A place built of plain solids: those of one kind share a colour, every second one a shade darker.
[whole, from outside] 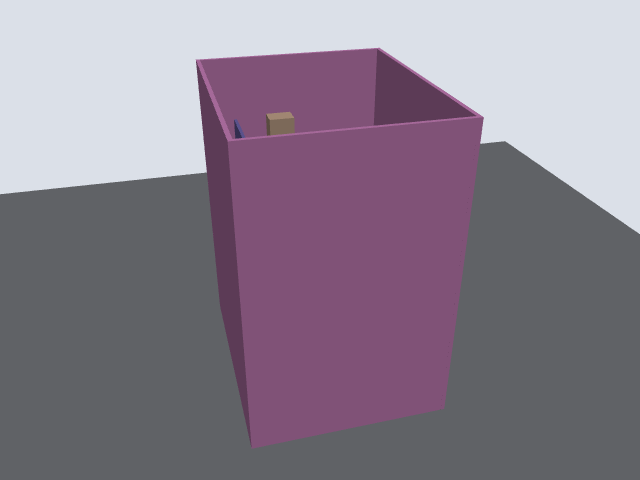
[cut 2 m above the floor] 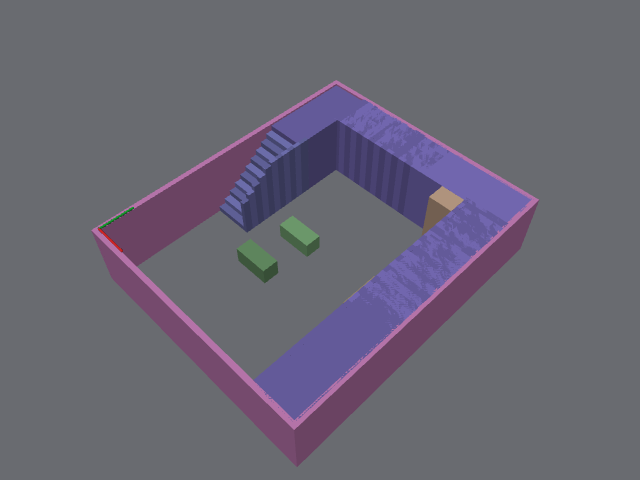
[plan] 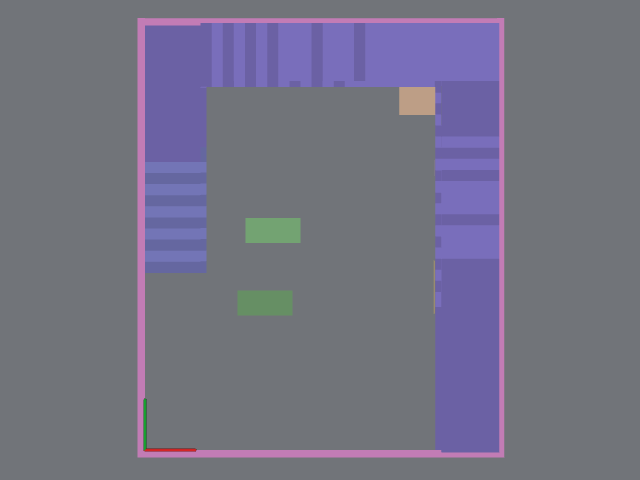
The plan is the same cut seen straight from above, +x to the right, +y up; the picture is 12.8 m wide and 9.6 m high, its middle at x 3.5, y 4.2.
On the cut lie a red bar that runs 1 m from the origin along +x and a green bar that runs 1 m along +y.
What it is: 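A tower's shaft 7.0 x 8.5 m inside, 11.4 m high; a stair 1.11 m broad built against three walls round a hollow well, risers 0.177 m, goings 0.222 m; 11 risers, a landing 2.7 m long and a quarter turn, 14 risers, a landing 3.0 m long and a quarter turn, 20 risers to a gallery at 7.97 m; closed guards 1.03 m over every tread and level; windows over 9.95 m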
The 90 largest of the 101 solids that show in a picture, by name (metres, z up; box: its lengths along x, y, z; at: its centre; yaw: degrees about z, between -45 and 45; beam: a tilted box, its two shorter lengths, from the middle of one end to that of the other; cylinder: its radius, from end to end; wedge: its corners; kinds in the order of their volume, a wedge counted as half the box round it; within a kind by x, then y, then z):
{
 "piece_1": {"box": [1.27, 2.78, 2.0], "at": [0.58, 7.15, 0.95]},
 "piece_2": {"box": [0.12, 1.2, 3.03], "at": [1.17, 6.66, 1.46]},
 "piece_3": {"box": [0.22, 0.12, 3.21], "at": [1.22, 7.32, 1.55]},
 "piece_4": {"box": [0.63, 1.16, 2.18], "at": [1.43, 7.96, 1.04]},
 "piece_5": {"box": [0.22, 0.12, 3.38], "at": [1.44, 7.32, 1.64]},
 "piece_6": {"box": [0.63, 1.16, 2.35], "at": [1.65, 7.96, 1.13]},
 "piece_7": {"box": [0.22, 0.12, 3.56], "at": [1.67, 7.32, 1.73]},
 "piece_8": {"box": [0.63, 1.16, 2.53], "at": [1.87, 7.96, 1.21]},
 "piece_9": {"box": [0.22, 0.12, 3.74], "at": [1.89, 7.32, 1.82]},
 "piece_10": {"box": [0.63, 1.16, 2.71], "at": [2.09, 7.96, 1.3]},
 "piece_11": {"box": [0.22, 0.12, 3.91], "at": [2.11, 7.32, 1.91]},
 "piece_12": {"box": [0.63, 1.16, 2.88], "at": [2.31, 7.96, 1.39]},
 "piece_13": {"box": [0.22, 0.12, 4.09], "at": [2.33, 7.32, 2.0]},
 "piece_14": {"box": [0.63, 1.16, 3.06], "at": [2.54, 7.96, 1.48]},
 "piece_15": {"box": [0.22, 0.12, 4.27], "at": [2.55, 7.32, 2.08]},
 "piece_16": {"box": [0.63, 1.16, 3.24], "at": [2.76, 7.96, 1.57]},
 "piece_17": {"box": [0.22, 0.12, 4.44], "at": [2.77, 7.32, 2.17]},
 "piece_18": {"box": [0.63, 1.16, 3.41], "at": [2.98, 7.96, 1.66]},
 "piece_19": {"box": [0.22, 0.12, 4.62], "at": [3.0, 7.32, 2.26]},
 "piece_20": {"box": [0.63, 1.16, 3.59], "at": [3.2, 7.96, 1.75]},
 "piece_21": {"box": [0.22, 0.12, 4.8], "at": [3.22, 7.32, 2.35]},
 "piece_22": {"box": [0.63, 1.16, 3.77], "at": [3.42, 7.96, 1.83]},
 "piece_23": {"box": [0.22, 0.12, 4.98], "at": [3.44, 7.32, 2.44]},
 "piece_24": {"box": [0.63, 1.16, 3.95], "at": [3.65, 7.96, 1.92]},
 "piece_25": {"box": [0.22, 0.12, 5.15], "at": [3.66, 7.32, 2.53]},
 "piece_26": {"box": [0.63, 1.16, 4.12], "at": [3.87, 7.96, 2.01]},
 "piece_27": {"box": [0.22, 0.12, 5.33], "at": [3.88, 7.32, 2.62]},
 "piece_28": {"box": [0.63, 1.16, 4.3], "at": [4.09, 7.96, 2.1]},
 "piece_29": {"box": [0.3, 0.12, 5.51], "at": [4.15, 7.32, 2.7]},
 "piece_30": {"box": [1.51, 0.12, 5.51], "at": [5.05, 7.32, 2.7]},
 "piece_31": {"box": [3.09, 1.27, 4.48], "at": [5.54, 7.91, 2.19]},
 "piece_32": {"box": [0.12, 2.86, 9.05], "at": [5.87, 1.43, 4.47]},
 "piece_33": {"box": [0.12, 0.3, 9.05], "at": [5.87, 3.01, 4.47]},
 "piece_34": {"box": [0.12, 0.22, 8.87], "at": [5.87, 3.27, 4.39]},
 "piece_35": {"box": [0.12, 0.22, 8.7], "at": [5.87, 3.5, 4.3]},
 "piece_36": {"box": [0.12, 0.22, 8.52], "at": [5.87, 3.72, 4.21]},
 "piece_37": {"box": [0.12, 0.22, 8.34], "at": [5.87, 3.94, 4.12]},
 "piece_38": {"box": [0.12, 0.22, 8.16], "at": [5.87, 4.16, 4.03]},
 "piece_39": {"box": [0.12, 0.22, 7.99], "at": [5.87, 4.38, 3.94]},
 "piece_40": {"box": [0.12, 0.22, 7.81], "at": [5.87, 4.61, 3.85]},
 "piece_41": {"box": [0.12, 0.22, 7.63], "at": [5.87, 4.83, 3.77]},
 "piece_42": {"box": [0.12, 0.22, 7.46], "at": [5.87, 5.05, 3.68]},
 "piece_43": {"box": [0.12, 0.22, 7.28], "at": [5.87, 5.27, 3.59]},
 "piece_44": {"box": [0.12, 0.22, 7.1], "at": [5.87, 5.49, 3.5]},
 "piece_45": {"box": [0.12, 0.22, 6.92], "at": [5.87, 5.71, 3.41]},
 "piece_46": {"box": [0.12, 0.22, 6.75], "at": [5.87, 5.94, 3.32]},
 "piece_47": {"box": [0.12, 0.22, 6.57], "at": [5.87, 6.16, 3.24]},
 "piece_48": {"box": [0.12, 0.22, 6.39], "at": [5.87, 6.38, 3.15]},
 "piece_49": {"box": [0.12, 0.22, 6.22], "at": [5.87, 6.6, 3.06]},
 "piece_50": {"box": [0.12, 0.22, 6.04], "at": [5.87, 6.83, 2.97]},
 "piece_51": {"box": [0.12, 0.22, 5.86], "at": [5.87, 7.05, 2.88]},
 "piece_52": {"box": [0.12, 0.22, 5.68], "at": [5.87, 7.27, 2.79]},
 "piece_53": {"box": [1.16, 3.21, 8.02], "at": [6.51, 1.56, 3.96]},
 "piece_54": {"box": [1.16, 0.63, 7.84], "at": [6.51, 3.07, 3.87]},
 "piece_55": {"box": [1.16, 0.63, 7.67], "at": [6.51, 3.29, 3.78]},
 "piece_56": {"box": [1.16, 0.63, 7.49], "at": [6.51, 3.51, 3.69]},
 "piece_57": {"box": [1.16, 0.63, 7.31], "at": [6.51, 3.73, 3.61]},
 "piece_58": {"box": [1.16, 0.63, 7.13], "at": [6.51, 3.96, 3.52]},
 "piece_59": {"box": [1.16, 0.63, 6.96], "at": [6.51, 4.18, 3.43]},
 "piece_60": {"box": [1.16, 0.63, 6.78], "at": [6.51, 4.4, 3.34]},
 "piece_61": {"box": [1.16, 0.63, 6.6], "at": [6.51, 4.62, 3.25]},
 "piece_62": {"box": [1.16, 0.63, 6.43], "at": [6.51, 4.84, 3.16]},
 "piece_63": {"box": [1.16, 0.63, 6.25], "at": [6.51, 5.07, 3.07]},
 "piece_64": {"box": [1.16, 0.63, 6.07], "at": [6.51, 5.29, 2.99]},
 "piece_65": {"box": [1.16, 0.63, 5.89], "at": [6.51, 5.51, 2.9]},
 "piece_66": {"box": [1.16, 0.63, 5.72], "at": [6.51, 5.73, 2.81]},
 "piece_67": {"box": [1.16, 0.63, 5.54], "at": [6.51, 5.95, 2.72]},
 "piece_68": {"box": [1.16, 0.63, 5.36], "at": [6.51, 6.18, 2.63]},
 "piece_69": {"box": [1.16, 0.63, 5.19], "at": [6.51, 6.4, 2.54]},
 "piece_70": {"box": [1.16, 0.63, 5.01], "at": [6.51, 6.62, 2.45]},
 "piece_71": {"box": [1.16, 0.63, 4.83], "at": [6.51, 6.84, 2.37]},
 "piece_72": {"box": [1.16, 0.63, 4.65], "at": [6.51, 7.06, 2.28]},
 "wall_1": {"box": [0.15, 8.79, 11.46], "at": [-0.07, 4.25, 5.68]},
 "wall_2": {"box": [7.34, 0.15, 11.46], "at": [3.52, -0.07, 5.68]},
 "wall_3": {"box": [7.34, 0.15, 11.46], "at": [3.52, 8.56, 5.68]},
 "wall_4": {"box": [0.15, 8.79, 11.46], "at": [7.11, 4.25, 5.68]},
 "twa_1": {"box": [1.16, 0.63, 0.23], "at": [0.53, 3.86, 0.06]},
 "twa_2": {"box": [1.16, 0.63, 0.4], "at": [0.53, 4.08, 0.15]},
 "twa_3": {"box": [1.16, 0.63, 0.58], "at": [0.53, 4.3, 0.24]},
 "twa_4": {"box": [1.16, 0.63, 0.76], "at": [0.53, 4.52, 0.33]},
 "twa_5": {"box": [1.16, 0.63, 0.94], "at": [0.53, 4.74, 0.42]},
 "twa_6": {"box": [1.16, 0.63, 1.11], "at": [0.53, 4.97, 0.51]},
 "twa_7": {"box": [1.16, 0.63, 1.29], "at": [0.53, 5.19, 0.59]},
 "twa_8": {"box": [1.16, 0.63, 1.47], "at": [0.53, 5.41, 0.68]},
 "twa_9": {"box": [1.16, 0.63, 1.64], "at": [0.53, 5.63, 0.77]},
 "twa_10": {"box": [1.16, 0.63, 1.82], "at": [0.53, 5.85, 0.86]},
 "twa_11": {"box": [0.12, 0.3, 3.03], "at": [1.17, 5.91, 1.46]},
 "weights_1": {"box": [0.72, 0.56, 11.45], "at": [5.45, 6.98, 5.67]},
 "chest_1": {"box": [1.1, 0.5, 0.59], "at": [2.4, 2.94, 0.24]},
 "chest_2": {"box": [1.1, 0.5, 0.54], "at": [2.56, 4.39, 0.22]}
}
